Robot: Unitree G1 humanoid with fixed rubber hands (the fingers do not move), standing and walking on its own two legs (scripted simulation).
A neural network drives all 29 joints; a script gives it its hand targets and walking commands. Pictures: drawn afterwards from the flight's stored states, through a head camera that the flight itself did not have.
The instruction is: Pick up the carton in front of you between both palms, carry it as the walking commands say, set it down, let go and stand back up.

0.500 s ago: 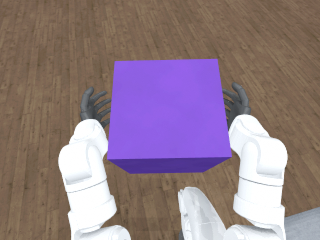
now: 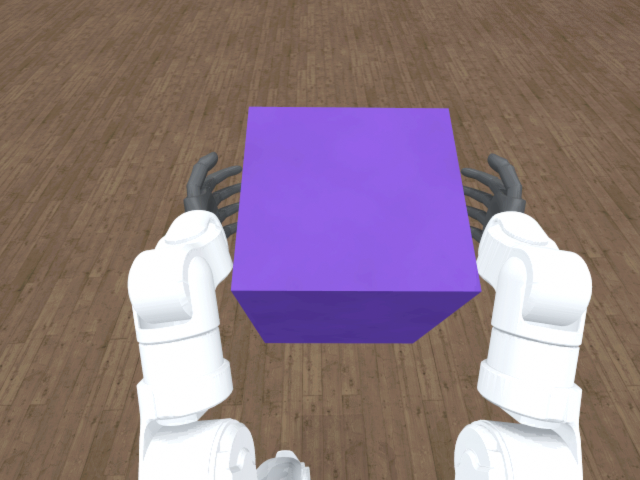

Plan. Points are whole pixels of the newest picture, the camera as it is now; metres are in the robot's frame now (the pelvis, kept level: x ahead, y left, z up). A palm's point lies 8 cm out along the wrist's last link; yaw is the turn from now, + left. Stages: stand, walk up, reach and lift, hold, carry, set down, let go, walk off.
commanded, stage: carry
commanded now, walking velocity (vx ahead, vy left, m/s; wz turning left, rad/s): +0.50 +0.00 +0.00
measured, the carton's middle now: (343, 243) +0.38 +0.02 +0.11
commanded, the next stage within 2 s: none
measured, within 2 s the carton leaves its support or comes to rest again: neither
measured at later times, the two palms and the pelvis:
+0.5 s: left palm (278, 136) +0.64 +0.14 +0.09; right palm (457, 138) +0.62 -0.16 +0.09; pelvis +0.32 +0.00 +0.01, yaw -3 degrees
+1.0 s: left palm (285, 70) +0.88 +0.15 +0.09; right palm (429, 68) +0.87 -0.15 +0.09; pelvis +0.66 +0.01 -0.02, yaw -3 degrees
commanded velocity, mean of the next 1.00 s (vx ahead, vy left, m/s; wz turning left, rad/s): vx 0.50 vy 0.00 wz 0.00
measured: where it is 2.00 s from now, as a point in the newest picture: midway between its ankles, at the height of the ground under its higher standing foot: (361, 242)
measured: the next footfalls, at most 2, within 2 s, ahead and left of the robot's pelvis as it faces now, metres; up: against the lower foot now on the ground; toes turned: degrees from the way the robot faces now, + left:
left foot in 0.12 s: +0.25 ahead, +0.09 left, +0.00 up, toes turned +6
right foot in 0.54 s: +0.49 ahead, -0.12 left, +0.00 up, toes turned -11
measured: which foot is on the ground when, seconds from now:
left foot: up 0.00-0.10, down 0.12-0.56, up 0.58-0.92, down 0.94-1.00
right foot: down 0.00-0.14, up 0.16-0.52, down 0.54-0.98, up 1.00-1.00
